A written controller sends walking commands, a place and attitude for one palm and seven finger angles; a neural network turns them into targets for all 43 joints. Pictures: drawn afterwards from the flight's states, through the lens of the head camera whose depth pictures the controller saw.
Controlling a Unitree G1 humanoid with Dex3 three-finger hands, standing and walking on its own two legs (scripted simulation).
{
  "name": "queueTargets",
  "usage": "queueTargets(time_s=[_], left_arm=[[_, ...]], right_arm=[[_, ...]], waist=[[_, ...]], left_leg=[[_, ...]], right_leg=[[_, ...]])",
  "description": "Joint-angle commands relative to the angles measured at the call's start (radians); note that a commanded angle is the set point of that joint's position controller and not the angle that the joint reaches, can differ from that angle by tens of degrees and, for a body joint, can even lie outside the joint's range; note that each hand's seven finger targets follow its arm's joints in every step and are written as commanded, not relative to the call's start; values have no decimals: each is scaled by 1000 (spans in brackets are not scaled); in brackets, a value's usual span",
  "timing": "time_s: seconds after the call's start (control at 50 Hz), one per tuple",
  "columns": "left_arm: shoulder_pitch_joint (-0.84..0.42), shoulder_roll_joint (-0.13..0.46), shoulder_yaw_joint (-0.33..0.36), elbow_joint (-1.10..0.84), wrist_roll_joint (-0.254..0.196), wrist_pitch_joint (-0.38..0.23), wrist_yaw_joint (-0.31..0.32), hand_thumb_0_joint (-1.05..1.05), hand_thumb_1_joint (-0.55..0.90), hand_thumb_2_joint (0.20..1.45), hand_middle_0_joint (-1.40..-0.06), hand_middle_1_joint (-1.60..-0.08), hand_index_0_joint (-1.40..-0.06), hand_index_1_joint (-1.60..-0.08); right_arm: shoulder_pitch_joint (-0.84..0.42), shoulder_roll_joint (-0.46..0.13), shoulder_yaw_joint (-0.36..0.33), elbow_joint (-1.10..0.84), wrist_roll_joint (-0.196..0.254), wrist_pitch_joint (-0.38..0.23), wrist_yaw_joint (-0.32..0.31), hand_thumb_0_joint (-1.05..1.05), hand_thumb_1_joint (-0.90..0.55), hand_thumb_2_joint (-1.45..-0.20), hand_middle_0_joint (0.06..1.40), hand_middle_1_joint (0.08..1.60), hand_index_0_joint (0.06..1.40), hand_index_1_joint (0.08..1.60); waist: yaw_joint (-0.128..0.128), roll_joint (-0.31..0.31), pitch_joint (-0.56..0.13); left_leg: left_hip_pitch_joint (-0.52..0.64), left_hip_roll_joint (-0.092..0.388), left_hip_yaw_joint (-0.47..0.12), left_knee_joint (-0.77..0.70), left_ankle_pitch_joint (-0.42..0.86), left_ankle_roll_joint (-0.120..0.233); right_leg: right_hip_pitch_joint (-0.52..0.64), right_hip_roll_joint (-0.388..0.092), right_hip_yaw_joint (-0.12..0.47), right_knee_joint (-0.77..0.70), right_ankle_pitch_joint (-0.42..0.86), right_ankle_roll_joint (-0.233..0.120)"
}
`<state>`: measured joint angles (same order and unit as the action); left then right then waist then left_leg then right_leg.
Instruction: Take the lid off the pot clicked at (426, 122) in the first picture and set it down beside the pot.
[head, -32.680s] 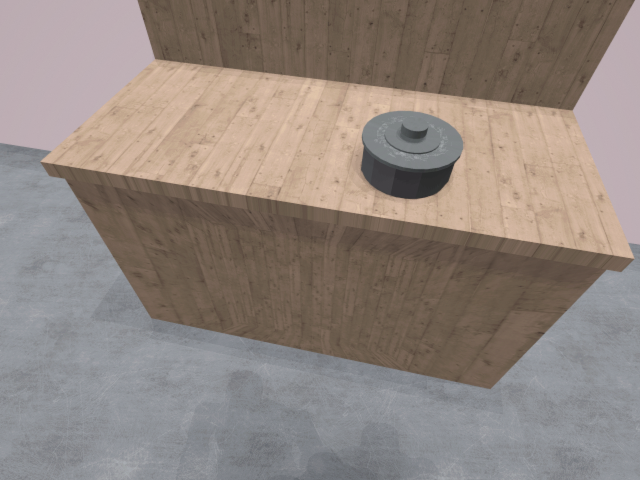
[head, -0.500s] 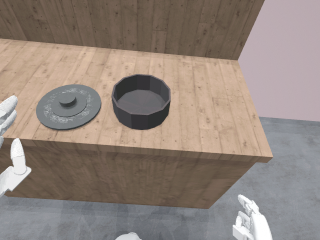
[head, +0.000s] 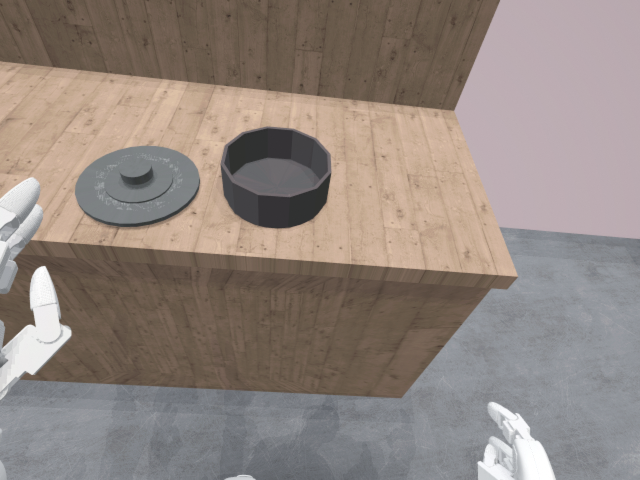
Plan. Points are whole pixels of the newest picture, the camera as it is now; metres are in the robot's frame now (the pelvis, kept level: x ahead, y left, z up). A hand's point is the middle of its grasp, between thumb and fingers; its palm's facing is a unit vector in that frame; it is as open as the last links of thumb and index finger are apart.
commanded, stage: step back with the hand held close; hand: left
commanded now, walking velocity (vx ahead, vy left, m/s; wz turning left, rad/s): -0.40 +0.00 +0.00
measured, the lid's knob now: (136, 171) +0.58 +0.33 +0.01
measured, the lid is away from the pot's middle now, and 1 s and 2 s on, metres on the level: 0.24 0.24 0.24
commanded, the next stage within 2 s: stop stepping back and stand still in 0.16 s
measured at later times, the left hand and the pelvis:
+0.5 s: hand out of the picture +0.06 +0.24 +0.17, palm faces +0.33 -0.87 -0.36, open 7.4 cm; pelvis -0.12 +0.01 +0.00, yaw -2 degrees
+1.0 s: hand out of the picture -0.01 +0.28 +0.20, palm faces +0.38 -0.86 -0.35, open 7.4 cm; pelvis -0.20 +0.04 +0.01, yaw +0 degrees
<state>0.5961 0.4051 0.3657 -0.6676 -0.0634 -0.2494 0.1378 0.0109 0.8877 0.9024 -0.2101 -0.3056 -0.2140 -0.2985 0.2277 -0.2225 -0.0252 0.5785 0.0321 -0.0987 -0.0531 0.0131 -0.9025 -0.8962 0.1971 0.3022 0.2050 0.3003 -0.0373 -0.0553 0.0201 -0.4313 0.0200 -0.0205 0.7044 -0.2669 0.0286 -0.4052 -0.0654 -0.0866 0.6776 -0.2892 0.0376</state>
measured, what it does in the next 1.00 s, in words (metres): walks backwards: right foot, then left foot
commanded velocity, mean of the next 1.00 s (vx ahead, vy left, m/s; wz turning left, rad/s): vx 0.06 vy -0.05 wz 0.02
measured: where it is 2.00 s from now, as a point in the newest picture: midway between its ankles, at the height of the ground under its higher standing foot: outside the picture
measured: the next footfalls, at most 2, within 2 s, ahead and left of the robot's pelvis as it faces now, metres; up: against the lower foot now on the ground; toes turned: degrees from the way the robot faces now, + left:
right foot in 0.20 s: +0.00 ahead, -0.14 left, +0.00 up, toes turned -5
left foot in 0.42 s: -0.10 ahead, +0.13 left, +0.00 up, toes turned +0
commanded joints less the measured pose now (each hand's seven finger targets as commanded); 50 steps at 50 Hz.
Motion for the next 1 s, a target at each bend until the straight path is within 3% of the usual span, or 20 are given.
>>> queueTargets(time_s=[0.0, 0.06, 0.16, 0.22, 0.24, 0.26, 0.28, 0.38, 0.42, 0.44, 0.5, 0.6, 0.66, 0.72, 0.78, 0.82, 0.84, 0.86, 0.9, 0.98], left_arm=[[6, 163, 149, -270, -12, -76, 6, 0, 900, 900, -200, -300, -200, -300], [40, 127, 147, -255, -7, -48, 5, 0, 900, 900, -200, -300, -200, -300], [58, 157, 148, -183, -1, -40, -15, 0, 900, 900, -200, -300, -200, -300], [52, 159, 123, -109, -5, -32, -20, 0, 900, 900, -200, -300, -200, -300], [-289, -43, -230, 618, 106, 176, -108, 0, 900, 900, -200, -300, -200, -300], [-190, 231, 170, -294, 1, 17, -39, 0, 900, 900, -200, -300, -200, -300], [32, 230, 194, -116, 6, -3, -16, 0, 900, 900, -200, -300, -200, -300], [9, 158, 121, -281, 1, -14, 20, 0, 900, 900, -200, -300, -200, -300], [-82, 168, 101, -318, -3, -33, 20, 0, 900, 900, -200, -300, -200, -300], [-97, 164, 108, -294, 4, -26, 29, 0, 900, 900, -200, -300, -200, -300], [-59, 177, 129, -156, 29, -8, 13, 0, 900, 900, -200, -300, -200, -300], [-48, 136, 83, -12, 29, 0, -36, 0, 900, 900, -200, -300, -200, -300], [-97, 162, 100, -51, 11, -5, -40, 0, 900, 900, -200, -300, -200, -300], [-80, 185, 124, -131, 8, 2, -39, 0, 900, 900, -200, -300, -200, -300], [-94, 170, 105, -237, 22, 4, -13, 0, 900, 900, -200, -300, -200, -300], [-104, 180, 124, -319, 30, -21, 20, 0, 900, 900, -200, -300, -200, -300], [-131, 204, 127, -302, 55, -28, 20, 0, 900, 900, -200, -300, -200, -300], [-156, 208, 139, -266, 35, -24, 25, 0, 900, 900, -200, -300, -200, -300], [-190, 201, 127, -203, 32, -23, 21, 0, 900, 900, -200, -300, -200, -300], [-26, 115, 86, -121, 21, -1, 6, 0, 900, 900, -200, -300, -200, -300]], right_arm=[[-91, -100, -51, -160, -27, -107, 5, 0, -900, -900, 200, 300, 200, 300], [-62, -103, -66, -123, -20, -108, 27, 0, -900, -900, 200, 300, 200, 300], [-86, -109, -43, -157, -6, -103, 29, 0, -900, -900, 200, 300, 200, 300], [-73, -98, -82, -164, 17, -72, 19, 0, -900, -900, 200, 300, 200, 300], [-63, -188, -90, 84, -37, -31, 78, 0, -900, -900, 200, 300, 200, 300], [-108, -51, -77, -226, 29, -35, 39, 0, -900, -900, 200, 300, 200, 300], [-115, -44, -40, -181, 15, -35, 10, 0, -900, -900, 200, 300, 200, 300], [-62, -101, -13, -163, -1, -85, -16, 0, -900, -900, 200, 300, 200, 300], [-52, -111, -38, -165, -1, -131, -16, 0, -900, -900, 200, 300, 200, 300], [-62, -91, -28, -157, -13, -139, -10, 0, -900, -900, 200, 300, 200, 300], [-34, -102, -42, -125, 1, -123, 28, 0, -900, -900, 200, 300, 200, 300], [-53, -117, -29, -159, 14, -65, 36, 0, -900, -900, 200, 300, 200, 300], [-52, -126, -62, -166, 15, -37, 31, 0, -900, -900, 200, 300, 200, 300], [-82, -95, -31, -163, 3, -13, 28, 0, -900, -900, 200, 300, 200, 300], [-71, -83, -3, -149, 4, -44, 4, 0, -900, -900, 200, 300, 200, 300], [-71, -104, -8, -174, -13, -87, -14, 0, -900, -900, 200, 300, 200, 300], [-58, -66, -3, -136, -29, -109, -8, 0, -900, -900, 200, 300, 200, 300], [-26, -66, -14, -139, -25, -109, 11, 0, -900, -900, 200, 300, 200, 300], [-39, -74, -7, -94, -20, -116, 34, 0, -900, -900, 200, 300, 200, 300], [-31, -92, -14, -102, -7, -70, 50, 0, -900, -900, 200, 300, 200, 300]], waist=[[9, 380, -149], [26, 298, -208], [33, 141, -158], [26, -281, -134], [-27, -91, -106], [11, -176, -159], [5, -240, -101], [-6, 81, -95], [4, 316, -76], [-21, 476, -14], [13, 202, -9], [5, 41, -19], [21, -278, -49], [4, -60, 12], [-6, 72, -40], [18, 519, -48], [13, 371, -89], [-5, 377, -52], [5, 140, 41], [-3, 198, -6]], left_leg=[[78, 318, -329, -387, 224, 136], [235, 273, -186, -225, 640, 104], [-19, 162, -127, -118, -76, 26], [25, -45, 5, 521, -264, -46], [-106, 16, -57, 724, -294, -39], [90, -32, -55, 762, -247, -50], [41, 8, -61, 661, -218, -33], [148, 38, 33, -349, -61, 29], [283, 214, -84, -434, 313, 83], [105, 254, -270, -410, 247, 144], [6, 206, -157, -309, 207, 133], [-88, 51, -39, 6, -322, 59], [-16, -64, 11, 561, -224, 12], [55, 26, -63, 513, -189, 26], [229, 29, -22, -57, -185, 57], [309, 203, -249, -497, -131, 86], [169, 186, -147, -398, 321, 98], [128, 236, -338, -378, 317, 68], [90, 282, -426, -422, 92, 123], [151, 228, -250, -374, -49, 124]], right_leg=[[-30, 70, 119, 330, -316, -15], [-30, 59, 136, 157, -189, -10], [254, 11, 43, -210, 185, -27], [-89, -332, 385, -403, 54, -199], [-74, -373, 187, -260, 403, -208], [-191, -306, 308, -319, 173, -202], [-169, -272, 307, -320, 107, -206], [66, -80, 133, -9, 74, -64], [-92, 99, 57, 323, -182, -10], [-92, 76, 119, 429, -260, -1], [12, 81, 128, 380, -165, -13], [229, 44, 63, -151, -12, -47], [-63, -214, 519, -433, -305, -213], [-254, -224, 429, -375, -291, -229], [-229, -128, 264, -160, -244, -155], [-277, 152, 26, 443, -286, -73], [-168, 157, 79, 636, -238, -58], [-205, 131, 115, 732, -229, -50], [-265, 87, 166, 682, -179, -46], [-194, 82, 89, 382, -86, -47]])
